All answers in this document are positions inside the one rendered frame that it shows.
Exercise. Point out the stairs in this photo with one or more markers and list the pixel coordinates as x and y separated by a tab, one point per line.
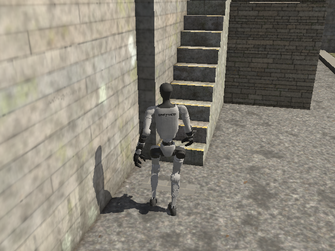
199	75

